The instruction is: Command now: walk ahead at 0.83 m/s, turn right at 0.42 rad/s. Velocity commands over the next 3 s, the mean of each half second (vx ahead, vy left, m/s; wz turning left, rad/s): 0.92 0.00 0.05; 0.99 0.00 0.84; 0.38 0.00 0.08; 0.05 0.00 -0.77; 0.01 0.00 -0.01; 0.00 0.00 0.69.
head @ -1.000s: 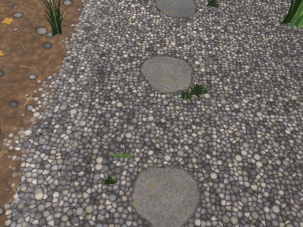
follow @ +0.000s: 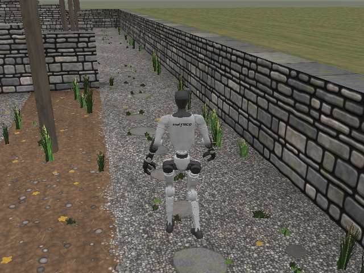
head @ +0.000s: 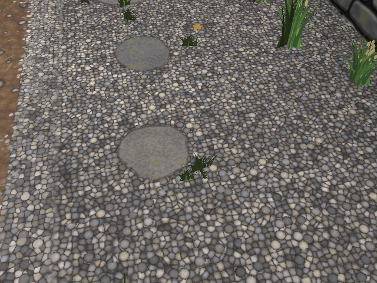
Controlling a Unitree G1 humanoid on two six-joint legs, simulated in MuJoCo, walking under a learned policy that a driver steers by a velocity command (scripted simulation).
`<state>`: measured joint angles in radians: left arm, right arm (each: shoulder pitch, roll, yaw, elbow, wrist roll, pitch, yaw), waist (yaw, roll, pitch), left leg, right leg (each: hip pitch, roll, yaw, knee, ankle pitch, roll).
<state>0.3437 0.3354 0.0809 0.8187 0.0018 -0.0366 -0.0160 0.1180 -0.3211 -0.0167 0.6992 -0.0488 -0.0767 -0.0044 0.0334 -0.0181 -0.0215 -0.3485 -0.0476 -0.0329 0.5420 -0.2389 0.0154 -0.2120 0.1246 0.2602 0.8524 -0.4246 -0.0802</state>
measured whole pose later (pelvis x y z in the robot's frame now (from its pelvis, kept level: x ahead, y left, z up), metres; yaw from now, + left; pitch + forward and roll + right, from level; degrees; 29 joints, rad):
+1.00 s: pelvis +0.83 +0.05 -0.01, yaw +30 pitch -1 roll +1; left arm 0.10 0.21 -0.02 0.65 0.07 -0.08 0.00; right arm 0.40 -0.32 -0.07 0.86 -0.02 -0.02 0.01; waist -0.04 0.01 0.05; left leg -0.24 -0.24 0.00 0.52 -0.26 0.20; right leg -0.54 -0.10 0.12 1.32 -0.36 0.04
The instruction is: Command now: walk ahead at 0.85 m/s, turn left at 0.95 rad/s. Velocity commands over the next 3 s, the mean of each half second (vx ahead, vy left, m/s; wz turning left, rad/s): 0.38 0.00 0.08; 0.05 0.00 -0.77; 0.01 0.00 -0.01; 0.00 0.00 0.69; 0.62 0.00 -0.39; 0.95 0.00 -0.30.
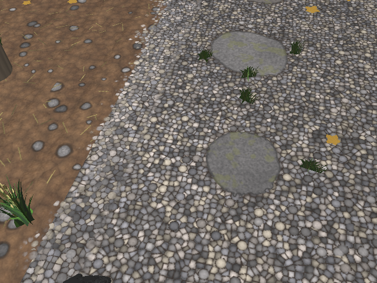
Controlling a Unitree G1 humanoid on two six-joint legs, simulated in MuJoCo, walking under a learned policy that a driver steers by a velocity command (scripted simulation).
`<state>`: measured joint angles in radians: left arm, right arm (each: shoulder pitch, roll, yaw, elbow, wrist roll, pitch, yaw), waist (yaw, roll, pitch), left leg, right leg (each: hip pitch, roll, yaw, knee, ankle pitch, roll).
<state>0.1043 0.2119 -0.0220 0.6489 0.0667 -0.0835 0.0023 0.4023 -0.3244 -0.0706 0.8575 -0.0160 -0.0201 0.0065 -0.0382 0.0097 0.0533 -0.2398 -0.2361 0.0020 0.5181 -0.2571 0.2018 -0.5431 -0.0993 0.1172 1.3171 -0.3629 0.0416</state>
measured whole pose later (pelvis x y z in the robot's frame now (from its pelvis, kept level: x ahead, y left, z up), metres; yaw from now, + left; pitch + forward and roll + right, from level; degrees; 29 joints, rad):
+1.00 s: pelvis +0.34 -0.04 +0.02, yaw -26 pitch +0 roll -1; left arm 0.23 0.38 0.11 0.74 0.02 0.08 -0.03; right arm 0.18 -0.30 -0.02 0.70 -0.03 0.01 -0.05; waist 0.00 -0.06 0.04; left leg -0.21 -0.03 -0.01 0.40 -0.20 0.04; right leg -0.52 0.12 0.13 1.15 -0.40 0.06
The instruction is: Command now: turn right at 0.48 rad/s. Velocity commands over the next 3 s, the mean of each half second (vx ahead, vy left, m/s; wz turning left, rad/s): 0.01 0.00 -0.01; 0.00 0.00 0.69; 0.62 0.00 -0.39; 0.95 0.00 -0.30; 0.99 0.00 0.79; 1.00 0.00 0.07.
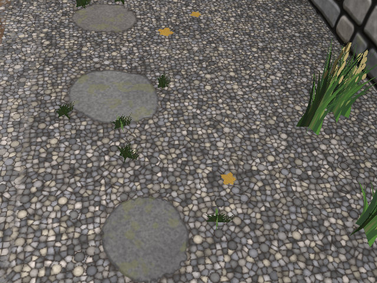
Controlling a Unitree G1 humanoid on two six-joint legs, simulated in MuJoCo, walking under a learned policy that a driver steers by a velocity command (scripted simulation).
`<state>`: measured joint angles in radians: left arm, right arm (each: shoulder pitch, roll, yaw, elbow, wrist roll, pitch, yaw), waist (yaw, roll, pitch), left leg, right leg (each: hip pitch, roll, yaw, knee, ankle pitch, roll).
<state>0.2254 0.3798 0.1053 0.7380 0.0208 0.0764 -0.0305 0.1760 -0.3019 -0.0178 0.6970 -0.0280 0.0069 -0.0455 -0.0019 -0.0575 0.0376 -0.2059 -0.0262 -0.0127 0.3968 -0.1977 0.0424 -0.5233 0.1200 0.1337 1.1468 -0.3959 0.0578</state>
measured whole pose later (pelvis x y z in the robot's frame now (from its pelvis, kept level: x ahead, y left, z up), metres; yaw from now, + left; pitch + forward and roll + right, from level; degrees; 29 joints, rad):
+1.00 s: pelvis -0.03 +0.04 +0.00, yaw +27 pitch +1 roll -2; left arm 0.19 0.33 0.05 0.76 0.03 0.07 0.01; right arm 0.24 -0.30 -0.06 0.67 -0.01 0.05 0.00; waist 0.00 -0.04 0.07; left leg -0.20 -0.13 -0.14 0.40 -0.19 0.11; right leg -0.52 -0.02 0.04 1.00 -0.32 0.05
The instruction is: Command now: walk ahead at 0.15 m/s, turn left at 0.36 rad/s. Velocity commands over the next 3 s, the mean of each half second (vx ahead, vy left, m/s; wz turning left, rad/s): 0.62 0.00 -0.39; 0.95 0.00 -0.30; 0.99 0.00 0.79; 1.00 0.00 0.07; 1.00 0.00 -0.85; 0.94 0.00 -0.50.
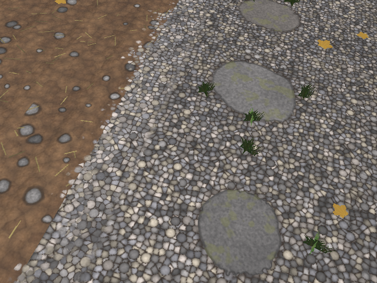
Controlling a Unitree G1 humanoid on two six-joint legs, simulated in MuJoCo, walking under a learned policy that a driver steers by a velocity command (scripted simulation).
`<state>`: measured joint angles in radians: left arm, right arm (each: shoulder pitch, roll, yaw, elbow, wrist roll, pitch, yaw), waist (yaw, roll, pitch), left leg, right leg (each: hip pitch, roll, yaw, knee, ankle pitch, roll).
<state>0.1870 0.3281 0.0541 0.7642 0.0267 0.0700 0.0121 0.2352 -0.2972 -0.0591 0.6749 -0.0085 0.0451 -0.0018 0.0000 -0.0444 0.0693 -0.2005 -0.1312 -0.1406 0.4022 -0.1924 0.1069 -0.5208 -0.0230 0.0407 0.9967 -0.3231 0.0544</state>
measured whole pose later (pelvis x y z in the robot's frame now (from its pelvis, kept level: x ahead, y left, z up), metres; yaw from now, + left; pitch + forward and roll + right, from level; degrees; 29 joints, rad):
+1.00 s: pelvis +0.65 -0.35 -0.04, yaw -24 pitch +1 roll +1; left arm 0.41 0.33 0.05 0.88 0.05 -0.06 0.02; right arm 0.15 -0.28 0.00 0.74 -0.01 -0.06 0.03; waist -0.01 -0.02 0.04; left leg -0.55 -0.11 0.13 0.62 -0.09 0.16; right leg 0.11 0.13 -0.01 0.87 -0.39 -0.06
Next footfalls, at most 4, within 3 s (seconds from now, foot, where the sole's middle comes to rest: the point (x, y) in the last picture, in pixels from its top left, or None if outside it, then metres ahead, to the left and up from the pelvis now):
0.50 right None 0.34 -0.26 -0.78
0.96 left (277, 190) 0.82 -0.39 -0.78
1.38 right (327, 127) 1.18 -0.69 -0.78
1.82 left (263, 70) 1.56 -0.43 -0.78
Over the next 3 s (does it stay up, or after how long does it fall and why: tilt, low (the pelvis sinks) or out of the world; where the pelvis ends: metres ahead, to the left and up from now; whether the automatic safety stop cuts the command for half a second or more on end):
stays up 2.46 -0.75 -0.01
